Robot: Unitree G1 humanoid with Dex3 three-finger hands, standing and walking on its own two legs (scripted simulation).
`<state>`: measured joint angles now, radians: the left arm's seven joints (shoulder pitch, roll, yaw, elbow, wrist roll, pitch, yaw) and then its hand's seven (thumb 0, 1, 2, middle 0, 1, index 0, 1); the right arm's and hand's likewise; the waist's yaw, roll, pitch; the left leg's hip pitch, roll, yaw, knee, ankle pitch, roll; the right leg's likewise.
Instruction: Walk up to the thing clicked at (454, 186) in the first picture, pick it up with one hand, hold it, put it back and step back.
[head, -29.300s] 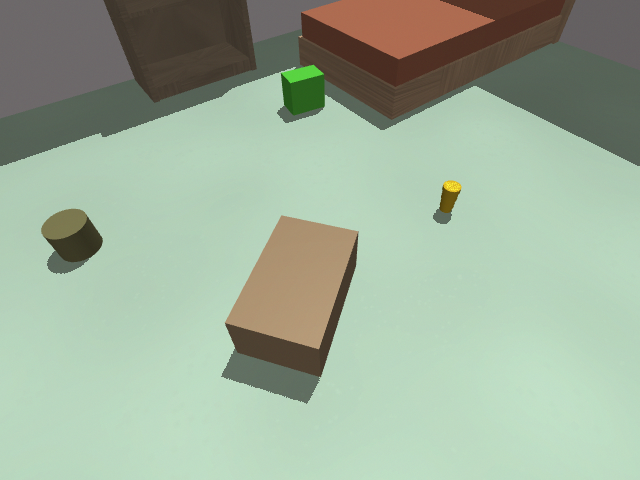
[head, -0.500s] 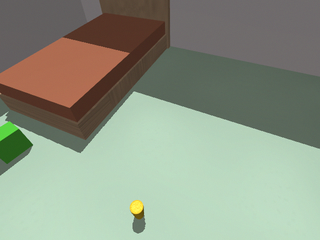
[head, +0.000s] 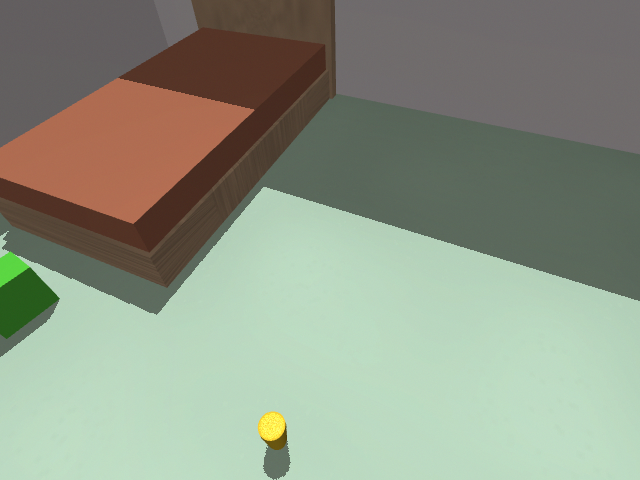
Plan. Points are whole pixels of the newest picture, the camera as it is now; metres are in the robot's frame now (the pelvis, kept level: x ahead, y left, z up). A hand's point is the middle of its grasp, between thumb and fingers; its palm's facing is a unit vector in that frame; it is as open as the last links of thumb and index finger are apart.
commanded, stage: stand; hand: left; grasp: from the side
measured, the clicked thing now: (274, 433) +0.39 +0.21 -0.71
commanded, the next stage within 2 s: step back in 0.54 s
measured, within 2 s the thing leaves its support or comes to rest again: neither
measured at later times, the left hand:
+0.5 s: hand out of the picture +0.07 +0.24 -0.16, palm faces -0.02 -0.94 -0.34, open 7.4 cm
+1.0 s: hand out of the picture +0.09 +0.29 -0.18, palm faces -0.06 -0.93 -0.35, open 7.4 cm
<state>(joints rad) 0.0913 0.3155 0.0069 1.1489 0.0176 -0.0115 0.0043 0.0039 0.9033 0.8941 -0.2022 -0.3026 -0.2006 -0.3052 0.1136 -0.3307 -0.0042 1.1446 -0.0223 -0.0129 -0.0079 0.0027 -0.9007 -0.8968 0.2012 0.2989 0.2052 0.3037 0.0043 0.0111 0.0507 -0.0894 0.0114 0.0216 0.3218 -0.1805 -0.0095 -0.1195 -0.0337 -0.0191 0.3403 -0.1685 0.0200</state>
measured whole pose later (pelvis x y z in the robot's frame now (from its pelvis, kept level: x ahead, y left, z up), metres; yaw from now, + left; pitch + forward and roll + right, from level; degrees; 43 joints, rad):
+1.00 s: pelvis -0.07 +0.04 -0.01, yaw -1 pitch +0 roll -2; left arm 0.02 0.40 0.06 0.90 0.01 0.07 0.03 0.00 0.91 0.89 -0.20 -0.30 -0.20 -0.30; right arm 0.16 -0.36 -0.05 0.96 -0.04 0.03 -0.01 0.00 -0.90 -0.90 0.20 0.30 0.21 0.30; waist -0.03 -0.04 0.19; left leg -0.26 -0.02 0.01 0.56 -0.29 0.06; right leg -0.48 0.12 0.16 1.07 -0.49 -0.03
